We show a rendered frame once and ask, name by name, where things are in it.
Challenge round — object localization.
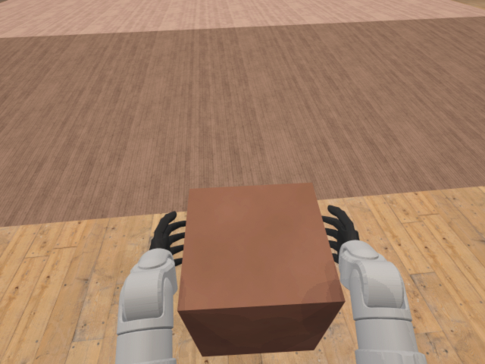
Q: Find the left robot forearm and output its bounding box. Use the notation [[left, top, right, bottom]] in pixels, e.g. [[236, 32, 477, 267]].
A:
[[115, 248, 177, 364]]

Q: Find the left robot hand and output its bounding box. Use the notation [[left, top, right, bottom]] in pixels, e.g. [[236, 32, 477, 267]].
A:
[[149, 211, 186, 266]]

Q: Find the right robot hand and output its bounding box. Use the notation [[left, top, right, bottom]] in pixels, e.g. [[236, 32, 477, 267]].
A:
[[322, 205, 359, 264]]

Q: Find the right robot forearm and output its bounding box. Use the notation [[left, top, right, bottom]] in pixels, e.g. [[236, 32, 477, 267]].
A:
[[339, 240, 427, 364]]

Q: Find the carton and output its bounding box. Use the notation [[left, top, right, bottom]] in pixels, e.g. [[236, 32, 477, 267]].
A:
[[177, 183, 345, 356]]

